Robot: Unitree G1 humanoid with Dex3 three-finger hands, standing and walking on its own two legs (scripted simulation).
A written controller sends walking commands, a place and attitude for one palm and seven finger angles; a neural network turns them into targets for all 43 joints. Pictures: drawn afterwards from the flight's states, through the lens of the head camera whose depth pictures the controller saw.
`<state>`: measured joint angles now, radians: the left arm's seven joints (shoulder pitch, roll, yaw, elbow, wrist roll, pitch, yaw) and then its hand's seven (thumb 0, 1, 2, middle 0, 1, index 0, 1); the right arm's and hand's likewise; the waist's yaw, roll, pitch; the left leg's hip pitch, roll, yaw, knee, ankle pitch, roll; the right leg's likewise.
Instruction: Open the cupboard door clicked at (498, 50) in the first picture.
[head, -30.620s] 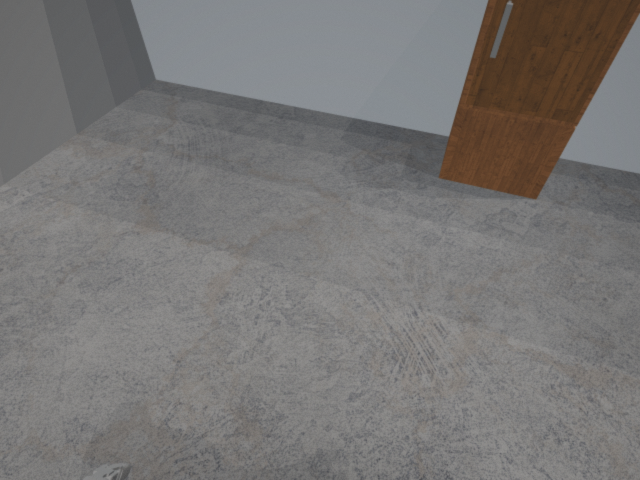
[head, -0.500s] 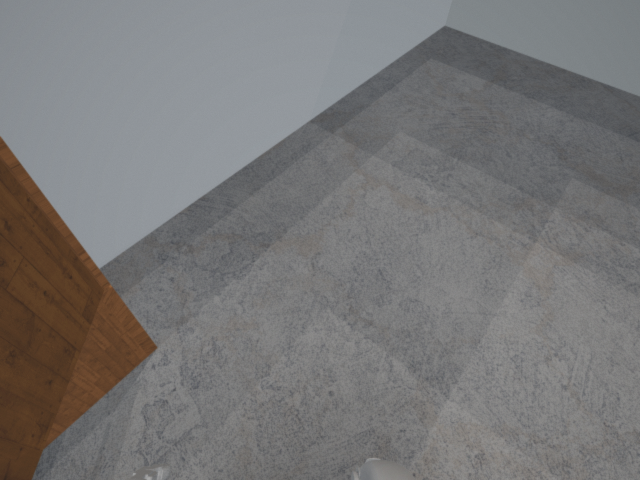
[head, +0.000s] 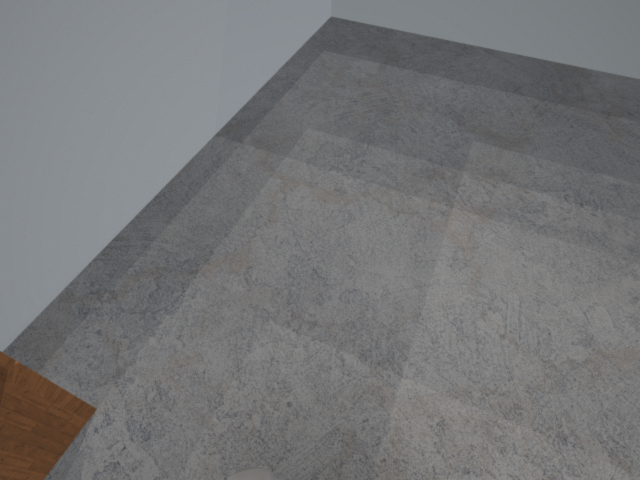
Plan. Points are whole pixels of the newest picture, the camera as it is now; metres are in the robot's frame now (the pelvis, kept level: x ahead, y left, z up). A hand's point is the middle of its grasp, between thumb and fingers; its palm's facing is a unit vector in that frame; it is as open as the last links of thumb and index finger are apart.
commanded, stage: walk to a spot facing it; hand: left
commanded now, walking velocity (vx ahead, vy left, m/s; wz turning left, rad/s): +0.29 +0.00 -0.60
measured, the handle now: out of the picture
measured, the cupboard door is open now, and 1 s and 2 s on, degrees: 39 39 39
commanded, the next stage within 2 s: turn to face it in 1.04 s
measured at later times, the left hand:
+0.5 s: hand (299, 337) +0.36 +0.07 -0.17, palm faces -0.39 -0.90 -0.21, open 7.4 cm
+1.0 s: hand (324, 320) +0.41 +0.03 -0.19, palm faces -0.35 -0.92 -0.18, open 7.3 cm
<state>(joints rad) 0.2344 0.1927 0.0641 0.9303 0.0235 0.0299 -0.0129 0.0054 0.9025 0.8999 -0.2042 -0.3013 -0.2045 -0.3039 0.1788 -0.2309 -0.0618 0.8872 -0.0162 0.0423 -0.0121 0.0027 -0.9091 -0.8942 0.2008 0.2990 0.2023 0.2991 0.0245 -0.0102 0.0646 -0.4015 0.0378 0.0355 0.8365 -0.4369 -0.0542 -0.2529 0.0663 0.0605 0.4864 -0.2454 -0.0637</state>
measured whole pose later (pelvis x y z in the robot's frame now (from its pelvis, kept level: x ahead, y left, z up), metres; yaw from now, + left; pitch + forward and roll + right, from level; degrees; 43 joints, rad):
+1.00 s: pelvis +0.36 -0.15 -0.02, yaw -26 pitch +0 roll +0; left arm 0.36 0.18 0.05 1.09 0.00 -0.04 -0.01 0.00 0.92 0.90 -0.20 -0.30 -0.20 -0.30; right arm 0.10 -0.18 -0.03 0.93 -0.04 -0.07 0.01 0.00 -0.91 -0.89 0.20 0.30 0.20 0.30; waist 0.04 -0.02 0.06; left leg -0.38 0.06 0.13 0.60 -0.19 0.03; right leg -0.14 0.04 -0.02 0.76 -0.45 -0.06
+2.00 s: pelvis +0.56 -0.35 -0.01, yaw -3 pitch +2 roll +1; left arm 0.14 0.21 0.05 0.88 0.02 0.01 0.02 0.00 0.91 0.90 -0.20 -0.30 -0.20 -0.30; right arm 0.17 -0.26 -0.08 0.91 -0.02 0.06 0.00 0.00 -0.90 -0.89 0.20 0.30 0.21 0.30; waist -0.01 0.04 0.07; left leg -0.44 -0.01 -0.05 0.82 -0.46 -0.03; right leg -0.32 -0.05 -0.08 0.63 -0.34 -0.01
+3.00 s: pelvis +0.62 -0.40 -0.01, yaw +36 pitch +1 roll +2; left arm 0.20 0.19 0.04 0.88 0.02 0.01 0.02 0.00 0.91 0.90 -0.21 -0.30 -0.21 -0.30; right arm 0.13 -0.24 -0.07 0.92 -0.01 0.07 0.03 0.00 -0.91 -0.89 0.20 0.30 0.20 0.30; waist -0.01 -0.03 0.12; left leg -0.38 0.02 0.09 0.76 -0.43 -0.04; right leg -0.21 -0.15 -0.24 0.58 -0.36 0.02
